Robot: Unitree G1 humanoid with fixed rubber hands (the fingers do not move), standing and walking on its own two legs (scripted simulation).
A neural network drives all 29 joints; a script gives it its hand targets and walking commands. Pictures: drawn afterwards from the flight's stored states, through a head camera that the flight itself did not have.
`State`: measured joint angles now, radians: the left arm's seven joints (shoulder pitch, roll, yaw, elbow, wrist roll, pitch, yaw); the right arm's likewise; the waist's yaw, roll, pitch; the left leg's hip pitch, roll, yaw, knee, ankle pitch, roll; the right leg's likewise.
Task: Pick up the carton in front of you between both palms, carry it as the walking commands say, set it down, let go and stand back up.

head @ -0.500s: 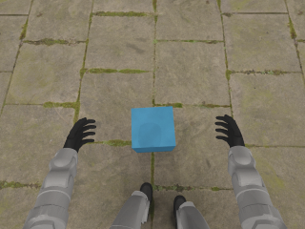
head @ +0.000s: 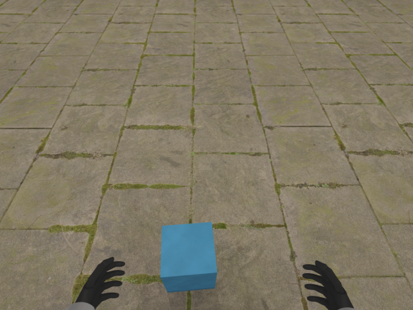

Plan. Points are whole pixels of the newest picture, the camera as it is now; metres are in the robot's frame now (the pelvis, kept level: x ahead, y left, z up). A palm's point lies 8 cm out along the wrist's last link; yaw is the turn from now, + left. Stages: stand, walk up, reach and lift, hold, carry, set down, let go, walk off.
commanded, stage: let go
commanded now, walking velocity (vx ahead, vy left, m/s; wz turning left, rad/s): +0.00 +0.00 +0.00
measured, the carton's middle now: (189, 258) +0.43 +0.09 -0.65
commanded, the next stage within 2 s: stand in 0.36 s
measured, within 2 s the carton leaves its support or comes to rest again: neither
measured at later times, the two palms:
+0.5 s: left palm (69, 301) +0.16 +0.28 -0.08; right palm out of the picture +0.15 -0.26 -0.08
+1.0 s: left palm (55, 305) +0.15 +0.31 -0.10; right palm out of the picture +0.13 -0.27 -0.09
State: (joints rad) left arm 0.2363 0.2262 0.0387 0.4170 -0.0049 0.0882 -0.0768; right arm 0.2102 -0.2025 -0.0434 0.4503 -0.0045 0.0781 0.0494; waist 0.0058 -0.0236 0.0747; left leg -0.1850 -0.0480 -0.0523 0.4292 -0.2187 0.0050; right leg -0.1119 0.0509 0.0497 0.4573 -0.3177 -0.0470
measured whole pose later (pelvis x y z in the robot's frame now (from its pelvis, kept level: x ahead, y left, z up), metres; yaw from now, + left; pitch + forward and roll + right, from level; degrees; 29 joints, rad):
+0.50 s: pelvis +0.01 +0.01 -0.01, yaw +0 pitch -1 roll +0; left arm 0.21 0.30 0.05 0.55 0.04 0.07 0.01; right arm 0.20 -0.27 -0.04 0.65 -0.05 0.03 -0.01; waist 0.01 -0.03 0.00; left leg -0.23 -0.04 -0.05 0.53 -0.28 0.01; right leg -0.14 0.06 0.04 0.50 -0.35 -0.04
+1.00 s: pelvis +0.02 +0.03 +0.00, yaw -2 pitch +0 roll +0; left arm 0.19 0.36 0.02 0.77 0.03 0.00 0.03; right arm 0.13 -0.33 -0.03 0.86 -0.03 -0.01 -0.02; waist 0.00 -0.04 0.01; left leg -0.18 -0.05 -0.01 0.46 -0.27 0.04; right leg -0.10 0.03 0.08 0.44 -0.33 -0.01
